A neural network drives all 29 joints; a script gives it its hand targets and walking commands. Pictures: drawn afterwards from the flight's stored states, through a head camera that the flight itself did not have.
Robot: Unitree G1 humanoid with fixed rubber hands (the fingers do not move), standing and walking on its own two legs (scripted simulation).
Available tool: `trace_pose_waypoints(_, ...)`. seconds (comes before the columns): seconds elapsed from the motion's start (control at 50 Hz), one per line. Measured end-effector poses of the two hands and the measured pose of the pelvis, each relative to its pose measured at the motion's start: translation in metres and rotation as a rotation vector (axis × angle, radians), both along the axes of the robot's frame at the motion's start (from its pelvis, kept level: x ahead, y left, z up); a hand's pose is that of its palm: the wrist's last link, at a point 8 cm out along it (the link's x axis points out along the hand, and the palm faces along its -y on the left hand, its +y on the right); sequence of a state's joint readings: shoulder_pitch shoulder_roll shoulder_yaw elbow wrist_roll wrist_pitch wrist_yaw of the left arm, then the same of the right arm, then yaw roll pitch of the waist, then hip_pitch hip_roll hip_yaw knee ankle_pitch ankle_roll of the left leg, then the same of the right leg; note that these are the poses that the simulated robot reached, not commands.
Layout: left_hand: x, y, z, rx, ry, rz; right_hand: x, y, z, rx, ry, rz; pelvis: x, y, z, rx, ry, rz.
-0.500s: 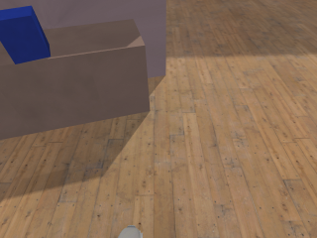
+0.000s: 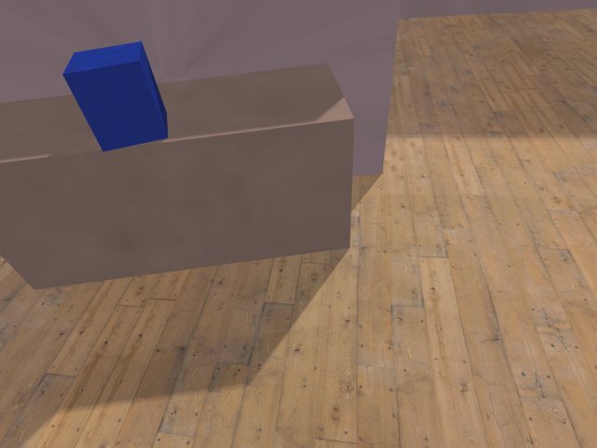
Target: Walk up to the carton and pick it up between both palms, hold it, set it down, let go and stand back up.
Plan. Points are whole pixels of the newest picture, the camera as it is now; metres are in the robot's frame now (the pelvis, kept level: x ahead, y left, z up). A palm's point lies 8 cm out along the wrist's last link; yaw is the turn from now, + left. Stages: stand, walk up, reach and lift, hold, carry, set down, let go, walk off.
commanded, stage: walk up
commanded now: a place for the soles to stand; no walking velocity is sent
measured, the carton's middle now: (122, 96) +1.17 +0.58 +0.02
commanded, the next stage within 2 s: none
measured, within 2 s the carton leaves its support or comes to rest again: neither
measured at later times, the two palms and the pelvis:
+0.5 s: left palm out of the picture +0.14 +0.41 -0.12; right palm (353, 310) +0.38 -0.07 -0.08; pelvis +0.21 +0.15 +0.00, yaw +12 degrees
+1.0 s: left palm (57, 298) +0.44 +0.50 -0.07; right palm (325, 287) +0.46 -0.03 -0.12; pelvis +0.40 +0.23 +0.01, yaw +9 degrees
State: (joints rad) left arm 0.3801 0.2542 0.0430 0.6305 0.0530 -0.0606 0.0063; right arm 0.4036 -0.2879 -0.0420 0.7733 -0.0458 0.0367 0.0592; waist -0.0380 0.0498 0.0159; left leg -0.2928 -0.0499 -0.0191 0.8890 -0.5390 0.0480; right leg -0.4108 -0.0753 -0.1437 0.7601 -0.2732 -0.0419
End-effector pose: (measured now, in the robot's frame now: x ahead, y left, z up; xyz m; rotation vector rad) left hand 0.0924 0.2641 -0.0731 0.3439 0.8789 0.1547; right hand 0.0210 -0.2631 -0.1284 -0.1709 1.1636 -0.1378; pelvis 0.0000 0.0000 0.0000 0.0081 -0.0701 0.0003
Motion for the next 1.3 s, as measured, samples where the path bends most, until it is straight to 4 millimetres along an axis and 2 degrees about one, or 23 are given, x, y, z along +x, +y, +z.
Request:
trace_pose_waypoints(0.04,-0.007,0.008,-0.002,0.022,0.027,0.065,0.028,0.005,0.000,0.003,0.021,0.059,0.015,0.002,0.002,-0.007,-0.012,0.032)
trace_pose_waypoints(0.12,-0.031,0.021,0.004,0.030,0.141,0.168,0.095,0.018,0.017,0.010,-0.014,0.147,0.042,0.016,0.017,-0.012,-0.016,0.074)
trace_pose_waypoints(0.22,-0.043,0.040,0.008,0.005,0.249,0.249,0.177,0.049,0.041,0.027,-0.079,0.226,0.081,0.036,0.031,-0.017,0.002,0.120)
trace_pose_waypoints(0.32,-0.034,0.066,-0.003,-0.040,0.315,0.310,0.262,0.100,0.053,0.027,-0.147,0.304,0.126,0.068,0.029,-0.034,0.015,0.159)
trace_pose_waypoints(0.42,-0.004,0.111,-0.034,-0.081,0.375,0.341,0.343,0.163,0.050,-0.004,-0.243,0.358,0.178,0.119,0.008,-0.041,0.032,0.184)
trace_pose_waypoints(0.46,0.019,0.129,-0.044,-0.102,0.381,0.337,0.359,0.181,0.046,-0.025,-0.261,0.351,0.194,0.137,0.001,-0.035,0.028,0.199)
trace_pose_waypoints(0.5,0.052,0.145,-0.044,-0.115,0.347,0.324,0.363,0.191,0.045,-0.036,-0.239,0.312,0.209,0.150,0.003,-0.037,0.027,0.203)
trace_pose_waypoints(0.64,0.189,0.188,-0.011,-0.098,0.127,0.222,0.352,0.200,0.048,-0.066,-0.122,0.206,0.262,0.184,0.021,-0.007,0.016,0.189)
trace_pose_waypoints(0.78,0.292,0.206,0.007,-0.070,0.070,0.131,0.352,0.210,0.033,-0.041,-0.016,0.132,0.316,0.206,0.024,0.011,0.023,0.158)
trace_pose_waypoints(0.88,0.352,0.212,0.003,-0.025,0.009,0.099,0.370,0.215,0.008,-0.021,0.067,0.126,0.362,0.211,0.006,-0.010,0.016,0.141)
trace_pose_waypoints(0.92,0.360,0.217,0.001,-0.009,-0.003,0.123,0.386,0.221,0.003,-0.021,0.100,0.161,0.374,0.215,0.004,-0.013,-0.001,0.147)
trace_pose_waypoints(0.96,0.356,0.224,0.003,-0.001,0.019,0.173,0.411,0.228,0.005,-0.022,0.107,0.196,0.386,0.222,0.007,-0.009,-0.011,0.155)
trace_pose_waypoints(1.02,0.343,0.236,0.006,0.002,0.085,0.226,0.461,0.243,0.016,-0.012,0.042,0.229,0.403,0.237,0.017,-0.011,-0.014,0.161)
trace_pose_waypoints(1.1,0.331,0.261,0.007,-0.005,0.164,0.262,0.524,0.273,0.034,0.010,-0.072,0.262,0.426,0.260,0.024,-0.021,-0.005,0.164)
trace_pose_waypoints(1.2,0.336,0.306,-0.003,-0.022,0.204,0.298,0.589,0.324,0.049,0.006,-0.155,0.310,0.459,0.298,0.023,-0.037,0.008,0.167)
trace_pose_waypoints(1.26,0.350,0.341,-0.017,-0.037,0.223,0.308,0.622,0.358,0.052,-0.016,-0.202,0.322,0.482,0.331,0.014,-0.047,0.018,0.162)
trace_pose_waypoints(1.3,0.363,0.366,-0.031,-0.041,0.247,0.291,0.637,0.378,0.049,-0.041,-0.242,0.310,0.495,0.354,0.003,-0.034,0.020,0.159)
